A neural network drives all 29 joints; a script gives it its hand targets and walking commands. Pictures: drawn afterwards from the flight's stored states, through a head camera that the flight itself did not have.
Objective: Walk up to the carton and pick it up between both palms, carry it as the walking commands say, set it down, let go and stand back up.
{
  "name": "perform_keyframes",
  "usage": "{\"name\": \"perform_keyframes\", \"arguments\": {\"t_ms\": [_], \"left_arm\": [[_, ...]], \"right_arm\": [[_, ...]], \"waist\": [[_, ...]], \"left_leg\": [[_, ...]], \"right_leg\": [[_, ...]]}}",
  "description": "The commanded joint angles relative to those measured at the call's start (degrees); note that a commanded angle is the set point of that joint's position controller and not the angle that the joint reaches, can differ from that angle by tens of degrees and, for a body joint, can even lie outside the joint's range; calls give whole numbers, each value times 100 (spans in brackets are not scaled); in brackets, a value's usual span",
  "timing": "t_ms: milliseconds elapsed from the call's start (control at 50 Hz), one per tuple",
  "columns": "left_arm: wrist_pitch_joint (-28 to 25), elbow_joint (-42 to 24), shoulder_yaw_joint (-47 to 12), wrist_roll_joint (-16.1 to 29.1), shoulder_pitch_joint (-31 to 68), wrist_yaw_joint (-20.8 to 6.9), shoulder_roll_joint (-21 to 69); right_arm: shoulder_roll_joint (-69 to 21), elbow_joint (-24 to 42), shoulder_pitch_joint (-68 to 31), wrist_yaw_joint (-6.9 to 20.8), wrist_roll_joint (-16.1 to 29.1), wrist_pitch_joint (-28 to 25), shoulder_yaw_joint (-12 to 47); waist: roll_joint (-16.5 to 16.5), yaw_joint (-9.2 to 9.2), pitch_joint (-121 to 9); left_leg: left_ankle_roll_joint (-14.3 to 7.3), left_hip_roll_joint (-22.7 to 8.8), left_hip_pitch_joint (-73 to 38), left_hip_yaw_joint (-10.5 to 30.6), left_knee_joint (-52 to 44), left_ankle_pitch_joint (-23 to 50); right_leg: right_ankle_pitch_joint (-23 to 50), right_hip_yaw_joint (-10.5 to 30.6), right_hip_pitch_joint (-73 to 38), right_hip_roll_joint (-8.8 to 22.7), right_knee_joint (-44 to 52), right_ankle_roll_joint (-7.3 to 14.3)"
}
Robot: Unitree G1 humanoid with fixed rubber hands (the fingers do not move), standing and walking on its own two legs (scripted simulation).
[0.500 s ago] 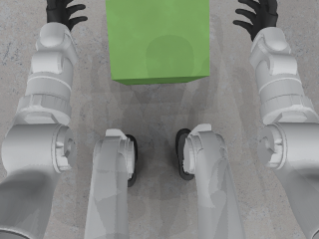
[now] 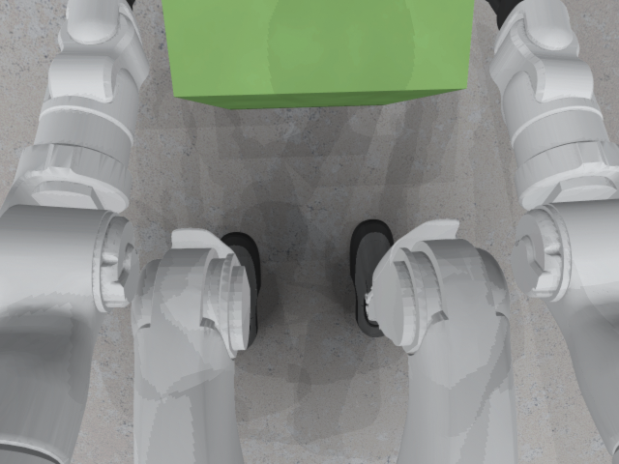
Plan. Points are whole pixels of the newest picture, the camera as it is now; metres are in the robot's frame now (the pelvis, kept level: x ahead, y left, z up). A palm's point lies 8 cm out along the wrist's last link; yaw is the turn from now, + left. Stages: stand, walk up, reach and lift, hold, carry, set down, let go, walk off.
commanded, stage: reach and lift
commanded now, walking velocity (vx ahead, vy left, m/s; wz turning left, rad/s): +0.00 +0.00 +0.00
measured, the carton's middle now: (310, 18) +0.52 -0.01 -0.23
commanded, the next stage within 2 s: none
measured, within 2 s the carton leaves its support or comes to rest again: leaves its support in 1.40 s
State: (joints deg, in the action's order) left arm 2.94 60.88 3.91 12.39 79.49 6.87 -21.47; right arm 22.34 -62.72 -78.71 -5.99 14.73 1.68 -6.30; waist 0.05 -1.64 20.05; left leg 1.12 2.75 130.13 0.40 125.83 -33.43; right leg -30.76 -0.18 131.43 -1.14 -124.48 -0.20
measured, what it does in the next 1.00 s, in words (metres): stands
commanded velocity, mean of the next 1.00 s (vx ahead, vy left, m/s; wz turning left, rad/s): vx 0.00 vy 0.00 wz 0.00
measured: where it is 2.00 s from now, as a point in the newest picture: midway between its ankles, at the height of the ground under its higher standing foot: (306, 303)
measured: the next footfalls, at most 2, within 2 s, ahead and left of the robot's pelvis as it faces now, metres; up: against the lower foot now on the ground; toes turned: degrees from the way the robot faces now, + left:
none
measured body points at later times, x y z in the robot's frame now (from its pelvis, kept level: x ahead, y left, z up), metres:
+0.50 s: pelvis +0.00 +0.00 +0.00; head +0.36 -0.01 +0.26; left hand +0.55 +0.16 -0.17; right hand +0.54 -0.21 -0.17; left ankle +0.11 +0.12 -0.34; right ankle +0.12 -0.12 -0.34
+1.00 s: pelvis +0.00 +0.00 +0.01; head +0.37 +0.00 +0.26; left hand +0.56 +0.15 -0.17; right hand +0.54 -0.18 -0.18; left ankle +0.11 +0.12 -0.34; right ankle +0.12 -0.12 -0.34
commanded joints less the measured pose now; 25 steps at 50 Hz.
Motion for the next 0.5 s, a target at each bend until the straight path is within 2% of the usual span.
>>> {"name": "perform_keyframes", "arguments": {"t_ms": [0,200,480], "left_arm": [[-111,-737,-30,109,1549,55,-792],[-142,-223,62,49,1227,-33,-635],[-183,-130,-83,101,1597,24,-384]], "right_arm": [[1001,750,-1446,-61,76,-114,-15],[707,260,-1157,38,56,-130,50],[458,174,-1507,-42,18,-180,100]], "waist": [[-147,-123,-8072],[-60,-53,-6777],[-95,-112,-6933]], "left_leg": [[75,-93,-3815,-151,-861,1926],[-5,-75,-3098,-114,-954,1630],[17,-15,-3165,-138,-1063,1507]], "right_leg": [[2026,-87,-4254,67,809,-154],[1730,-56,-3589,44,870,-153],[1596,-107,-3582,5,953,-146]]}}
